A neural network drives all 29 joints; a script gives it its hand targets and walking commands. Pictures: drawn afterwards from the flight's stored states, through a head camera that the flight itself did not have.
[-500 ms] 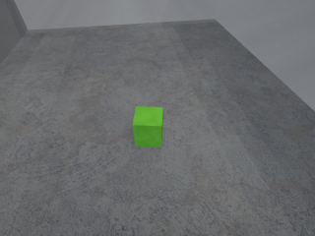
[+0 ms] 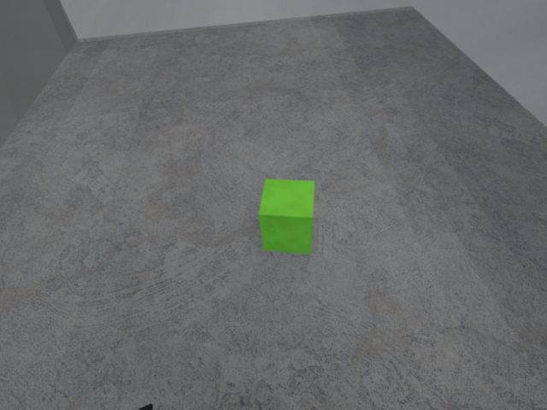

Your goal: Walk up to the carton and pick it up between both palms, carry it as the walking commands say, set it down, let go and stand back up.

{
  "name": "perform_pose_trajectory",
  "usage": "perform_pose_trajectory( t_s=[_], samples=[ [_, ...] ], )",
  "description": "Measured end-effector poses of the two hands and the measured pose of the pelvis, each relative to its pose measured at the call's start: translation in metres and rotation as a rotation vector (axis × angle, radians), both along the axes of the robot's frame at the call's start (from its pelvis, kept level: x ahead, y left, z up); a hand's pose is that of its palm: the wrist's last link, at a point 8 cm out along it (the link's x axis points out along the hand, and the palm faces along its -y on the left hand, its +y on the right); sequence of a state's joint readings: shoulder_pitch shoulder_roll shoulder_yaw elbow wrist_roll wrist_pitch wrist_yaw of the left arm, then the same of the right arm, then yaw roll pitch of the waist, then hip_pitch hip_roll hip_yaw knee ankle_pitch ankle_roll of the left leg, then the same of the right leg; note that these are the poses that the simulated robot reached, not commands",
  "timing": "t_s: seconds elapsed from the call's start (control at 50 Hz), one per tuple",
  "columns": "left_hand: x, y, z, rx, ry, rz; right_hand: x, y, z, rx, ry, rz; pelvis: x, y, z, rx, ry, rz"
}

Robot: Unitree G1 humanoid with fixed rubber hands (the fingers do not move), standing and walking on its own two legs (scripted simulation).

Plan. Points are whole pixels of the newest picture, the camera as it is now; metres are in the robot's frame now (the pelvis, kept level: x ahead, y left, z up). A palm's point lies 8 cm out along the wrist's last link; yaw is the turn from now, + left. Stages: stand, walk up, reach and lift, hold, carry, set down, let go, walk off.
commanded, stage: walk up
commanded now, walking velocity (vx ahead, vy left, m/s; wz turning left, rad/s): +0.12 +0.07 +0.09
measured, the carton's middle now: (288, 216) +0.98 -0.07 -0.64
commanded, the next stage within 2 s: none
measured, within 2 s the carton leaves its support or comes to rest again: neither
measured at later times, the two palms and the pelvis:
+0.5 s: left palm out of the picture -0.02 +0.30 -0.10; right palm (376, 368) +0.22 -0.15 -0.11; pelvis +0.09 +0.08 +0.02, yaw -6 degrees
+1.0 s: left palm (128, 274) +0.43 +0.29 -0.11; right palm out of the picture +0.08 -0.06 -0.14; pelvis +0.24 +0.11 +0.00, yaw -9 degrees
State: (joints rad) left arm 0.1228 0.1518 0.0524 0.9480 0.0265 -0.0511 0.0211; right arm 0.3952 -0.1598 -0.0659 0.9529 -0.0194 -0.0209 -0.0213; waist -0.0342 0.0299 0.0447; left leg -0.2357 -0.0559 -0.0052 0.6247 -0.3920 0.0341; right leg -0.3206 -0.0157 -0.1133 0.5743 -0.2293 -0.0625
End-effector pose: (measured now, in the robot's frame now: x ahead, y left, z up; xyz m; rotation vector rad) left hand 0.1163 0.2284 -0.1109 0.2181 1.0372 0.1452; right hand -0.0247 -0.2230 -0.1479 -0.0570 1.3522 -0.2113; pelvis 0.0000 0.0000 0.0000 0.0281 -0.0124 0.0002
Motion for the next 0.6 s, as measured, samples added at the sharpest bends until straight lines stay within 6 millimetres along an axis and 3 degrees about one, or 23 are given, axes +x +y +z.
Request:
perform_pose_trajectory(
  t_s=[0.12,0.22,0.34,0.44,0.52,0.56,0.6],
  samples=[
    [-0.064,0.007,0.008,0.017,0.171,0.129,0.055,-0.012,0.009,0.018,-0.034,0.078,0.02,-0.003,0.015,0.018,0.004,0.006],
    [-0.109,0.012,0.016,0.024,0.308,0.201,0.092,-0.013,0.013,0.016,-0.052,0.12,0.034,0.005,0.023,0.039,0.013,-0.025],
    [-0.14,0.027,0.023,0.025,0.425,0.246,0.149,0.006,0.02,0.013,-0.133,0.144,0.053,0.027,0.025,0.045,0.025,-0.061],
    [-0.141,0.051,0.02,0.003,0.476,0.265,0.207,0.043,0.029,0.014,-0.225,0.181,0.072,0.056,0.024,0.032,0.039,-0.086],
    [-0.126,0.082,0.006,-0.02,0.51,0.264,0.249,0.077,0.035,-0.01,-0.296,0.18,0.094,0.087,0.015,0.01,0.047,-0.104],
    [-0.107,0.102,-0.01,-0.025,0.507,0.225,0.256,0.09,0.029,-0.036,-0.312,0.158,0.106,0.103,0.004,-0.005,0.042,-0.113],
    [-0.074,0.118,-0.019,-0.035,0.47,0.177,0.243,0.1,0.027,-0.046,-0.279,0.124,0.117,0.112,0.002,0.009,0.029,-0.129]
  ],
)
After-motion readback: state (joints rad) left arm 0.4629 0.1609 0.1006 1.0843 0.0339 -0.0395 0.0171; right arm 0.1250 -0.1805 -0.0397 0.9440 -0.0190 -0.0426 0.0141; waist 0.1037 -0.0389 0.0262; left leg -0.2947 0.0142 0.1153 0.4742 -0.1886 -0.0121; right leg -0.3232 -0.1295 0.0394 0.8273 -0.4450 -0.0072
